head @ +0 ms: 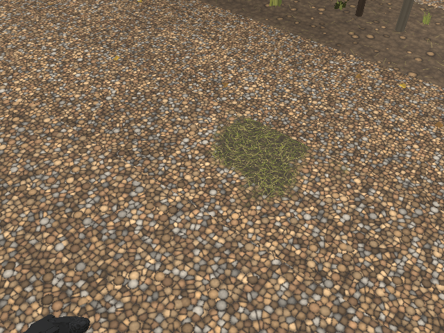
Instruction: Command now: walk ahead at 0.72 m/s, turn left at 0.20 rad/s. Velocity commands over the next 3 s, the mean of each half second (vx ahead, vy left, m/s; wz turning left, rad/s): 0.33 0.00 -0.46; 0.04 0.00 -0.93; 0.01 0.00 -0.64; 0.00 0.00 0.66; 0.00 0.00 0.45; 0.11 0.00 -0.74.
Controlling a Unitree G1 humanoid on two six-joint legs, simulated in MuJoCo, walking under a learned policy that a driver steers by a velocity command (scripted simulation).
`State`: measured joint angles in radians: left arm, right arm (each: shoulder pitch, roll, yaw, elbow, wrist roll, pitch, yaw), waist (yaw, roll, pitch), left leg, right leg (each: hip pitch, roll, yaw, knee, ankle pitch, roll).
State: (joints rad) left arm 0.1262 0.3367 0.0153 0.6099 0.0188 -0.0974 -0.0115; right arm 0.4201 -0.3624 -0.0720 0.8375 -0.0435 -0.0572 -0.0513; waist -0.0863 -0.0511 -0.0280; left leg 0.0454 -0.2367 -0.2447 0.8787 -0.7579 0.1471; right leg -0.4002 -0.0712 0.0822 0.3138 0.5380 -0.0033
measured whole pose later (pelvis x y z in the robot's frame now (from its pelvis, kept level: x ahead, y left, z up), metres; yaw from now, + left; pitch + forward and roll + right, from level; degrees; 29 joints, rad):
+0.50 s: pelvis +0.27 -0.08 -0.08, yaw -20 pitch +3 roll -1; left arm 0.32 0.30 0.07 0.75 0.06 -0.09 -0.03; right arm 0.15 -0.26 -0.02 0.68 -0.02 -0.08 0.02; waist 0.04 0.01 -0.02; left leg -0.40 0.06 0.05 0.49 -0.14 0.04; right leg -0.47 0.12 0.06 1.14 -0.57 0.08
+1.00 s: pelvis +0.33 -0.17 -0.07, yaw -47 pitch +2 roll +1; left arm 0.29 0.33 0.06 0.65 0.05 -0.08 -0.08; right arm 0.16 -0.30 -0.03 0.65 -0.04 -0.07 -0.03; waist 0.01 -0.01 0.01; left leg -0.45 0.00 -0.06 0.79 -0.40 -0.08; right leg -0.23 0.10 0.17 0.39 -0.17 -0.07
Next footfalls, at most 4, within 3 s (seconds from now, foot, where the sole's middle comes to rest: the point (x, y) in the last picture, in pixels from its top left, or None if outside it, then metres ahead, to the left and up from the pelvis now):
0.04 right None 0.17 -0.14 -0.86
0.38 left None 0.42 0.00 -0.86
0.74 right None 0.31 -0.27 -0.86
1.12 left None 0.49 -0.16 -0.86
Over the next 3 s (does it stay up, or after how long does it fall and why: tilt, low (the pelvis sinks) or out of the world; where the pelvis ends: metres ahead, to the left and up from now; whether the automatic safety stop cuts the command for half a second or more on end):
stays up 0.53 -0.23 -0.07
